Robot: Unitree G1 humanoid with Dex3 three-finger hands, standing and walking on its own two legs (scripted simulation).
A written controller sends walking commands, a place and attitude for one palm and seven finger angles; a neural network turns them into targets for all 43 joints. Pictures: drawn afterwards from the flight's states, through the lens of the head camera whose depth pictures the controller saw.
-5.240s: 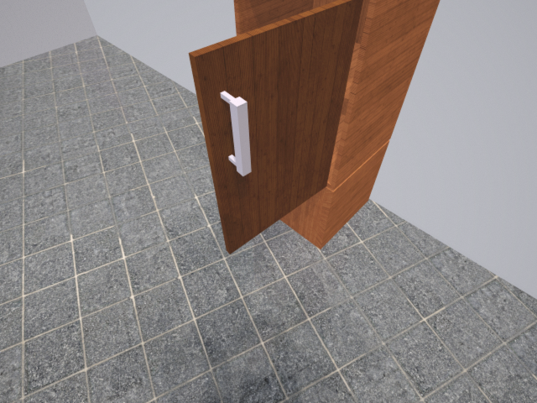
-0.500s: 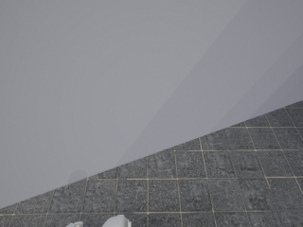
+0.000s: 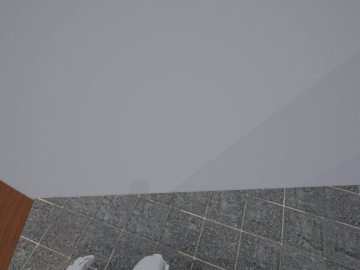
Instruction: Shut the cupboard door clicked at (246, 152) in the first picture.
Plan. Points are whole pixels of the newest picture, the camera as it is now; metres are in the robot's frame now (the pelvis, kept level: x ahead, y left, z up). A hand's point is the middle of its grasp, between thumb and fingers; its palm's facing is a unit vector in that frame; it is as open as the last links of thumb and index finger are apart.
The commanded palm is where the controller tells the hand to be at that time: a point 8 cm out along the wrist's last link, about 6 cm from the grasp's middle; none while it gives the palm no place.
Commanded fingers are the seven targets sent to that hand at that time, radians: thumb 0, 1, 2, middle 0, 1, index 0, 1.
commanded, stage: turn to face it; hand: left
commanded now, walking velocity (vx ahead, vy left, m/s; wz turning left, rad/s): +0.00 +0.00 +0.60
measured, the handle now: out of the picture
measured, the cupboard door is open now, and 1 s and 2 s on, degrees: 84 84 84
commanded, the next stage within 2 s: none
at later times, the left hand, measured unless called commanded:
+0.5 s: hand out of the picture +0.03 +0.22 -0.15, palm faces +0.33 -0.91 -0.26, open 7.4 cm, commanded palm none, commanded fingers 0.00 0.90 0.90 -0.20 -0.30 -0.20 -0.30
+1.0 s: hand out of the picture -0.05 +0.18 -0.18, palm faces +0.60 -0.77 -0.22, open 7.4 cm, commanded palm none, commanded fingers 0.00 0.90 0.90 -0.20 -0.30 -0.20 -0.30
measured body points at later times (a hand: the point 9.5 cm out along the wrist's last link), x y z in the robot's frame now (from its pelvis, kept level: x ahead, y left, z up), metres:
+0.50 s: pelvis +0.01 -0.01 +0.01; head +0.06 +0.01 +0.45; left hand +0.01 +0.27 -0.13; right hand +0.18 -0.23 -0.13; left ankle +0.00 +0.12 -0.73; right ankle +0.05 -0.15 -0.68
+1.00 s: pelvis +0.03 -0.01 +0.00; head +0.07 +0.04 +0.44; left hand -0.08 +0.22 -0.16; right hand +0.28 -0.15 -0.13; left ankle -0.02 +0.08 -0.73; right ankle +0.08 -0.16 -0.67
